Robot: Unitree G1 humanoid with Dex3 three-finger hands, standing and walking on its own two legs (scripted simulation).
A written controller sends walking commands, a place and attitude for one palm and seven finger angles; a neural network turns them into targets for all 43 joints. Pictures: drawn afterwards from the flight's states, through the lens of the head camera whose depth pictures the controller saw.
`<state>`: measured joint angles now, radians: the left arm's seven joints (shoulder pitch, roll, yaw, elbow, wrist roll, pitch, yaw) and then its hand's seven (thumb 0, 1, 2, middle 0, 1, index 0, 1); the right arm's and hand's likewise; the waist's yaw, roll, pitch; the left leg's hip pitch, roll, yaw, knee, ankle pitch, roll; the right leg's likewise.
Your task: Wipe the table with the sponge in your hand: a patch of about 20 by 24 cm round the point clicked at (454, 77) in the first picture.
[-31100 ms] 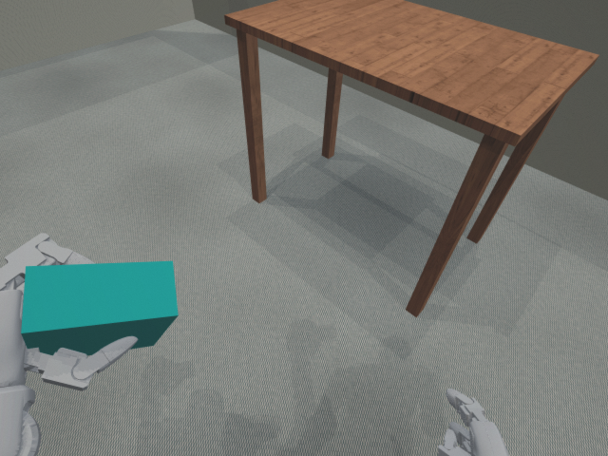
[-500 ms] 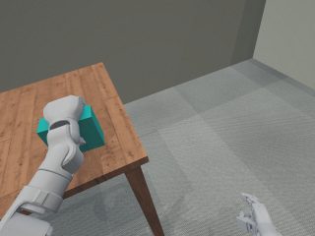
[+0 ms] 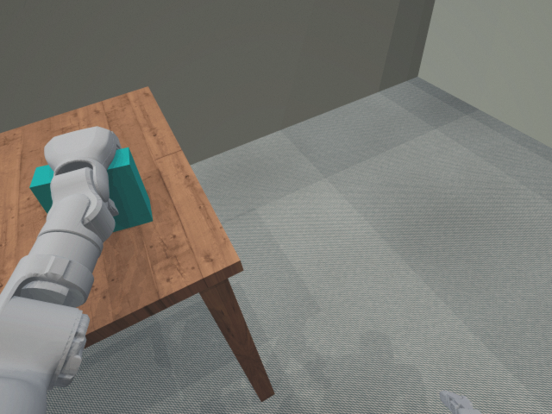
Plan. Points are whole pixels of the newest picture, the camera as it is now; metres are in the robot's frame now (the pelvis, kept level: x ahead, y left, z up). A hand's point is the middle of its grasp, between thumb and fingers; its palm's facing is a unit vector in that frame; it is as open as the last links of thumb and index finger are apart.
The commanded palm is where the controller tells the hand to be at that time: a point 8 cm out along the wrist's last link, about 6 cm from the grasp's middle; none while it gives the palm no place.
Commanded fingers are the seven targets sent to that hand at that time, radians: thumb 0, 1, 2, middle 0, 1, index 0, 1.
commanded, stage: wipe forward along the third lane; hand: left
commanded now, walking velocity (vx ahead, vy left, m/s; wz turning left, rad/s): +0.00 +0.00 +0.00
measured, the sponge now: (102, 204) +0.41 +0.29 +0.11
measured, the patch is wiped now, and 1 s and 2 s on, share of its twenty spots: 0.85 0.95 0.95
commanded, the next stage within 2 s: wipe back along the third lane in 0.40 s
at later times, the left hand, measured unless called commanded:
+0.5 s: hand (92, 162) +0.46 +0.31 +0.15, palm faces -0.07 +0.02 -1.00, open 9.6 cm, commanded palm +0.44 +0.32 +0.18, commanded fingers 0.00 0.10 1.30 -1.20 -1.60 -1.20 -1.60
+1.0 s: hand (86, 175) +0.43 +0.31 +0.15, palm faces +0.12 -0.02 -0.99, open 9.6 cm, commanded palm +0.38 +0.29 +0.17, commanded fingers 0.00 0.10 1.30 -1.20 -1.60 -1.20 -1.60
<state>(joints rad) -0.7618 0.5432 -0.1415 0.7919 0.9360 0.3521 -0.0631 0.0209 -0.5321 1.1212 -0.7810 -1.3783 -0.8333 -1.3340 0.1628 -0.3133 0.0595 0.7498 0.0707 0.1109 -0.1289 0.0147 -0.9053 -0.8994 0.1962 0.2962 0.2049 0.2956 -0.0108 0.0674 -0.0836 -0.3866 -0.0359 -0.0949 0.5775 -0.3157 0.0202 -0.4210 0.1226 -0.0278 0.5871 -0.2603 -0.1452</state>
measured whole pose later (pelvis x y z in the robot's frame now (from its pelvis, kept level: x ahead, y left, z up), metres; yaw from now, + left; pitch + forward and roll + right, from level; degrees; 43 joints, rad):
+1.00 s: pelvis +0.06 +0.09 +0.01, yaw -1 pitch +4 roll +0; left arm -0.55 0.32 -0.35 0.36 0.95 0.72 0.06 0.02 -0.45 1.07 -0.73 -1.40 -0.77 -1.38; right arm 0.00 -0.29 0.06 0.68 0.08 0.16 0.00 0.02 -0.91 -0.90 0.19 0.30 0.20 0.30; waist 0.08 0.10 -0.12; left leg -0.21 -0.11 -0.04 0.44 -0.29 0.08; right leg -0.23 0.05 0.03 0.46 -0.29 -0.03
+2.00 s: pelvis +0.03 +0.08 +0.01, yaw -3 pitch -2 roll +1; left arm -0.23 0.31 -0.39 -0.15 0.95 0.78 0.10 0.05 -0.43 1.06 -0.69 -1.42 -0.76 -1.39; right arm 0.01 -0.27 0.10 0.62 0.09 0.26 0.06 0.02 -0.91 -0.90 0.19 0.30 0.20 0.30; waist 0.10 0.10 -0.08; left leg -0.19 -0.08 0.00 0.52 -0.31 0.06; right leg -0.23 0.06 0.04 0.56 -0.30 -0.06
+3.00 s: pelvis +0.04 +0.02 +0.00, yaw -8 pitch -1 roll +3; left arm 0.27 0.61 0.10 -0.41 0.72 0.61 -0.03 -0.02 -0.45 1.06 -0.73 -1.40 -0.79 -1.36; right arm 0.00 -0.32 0.07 0.64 0.06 0.18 -0.07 0.02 -0.91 -0.90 0.19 0.30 0.20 0.30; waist 0.10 0.10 -0.05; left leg -0.20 -0.05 -0.10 0.62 -0.34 0.03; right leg -0.23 0.16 0.09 0.59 -0.33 -0.14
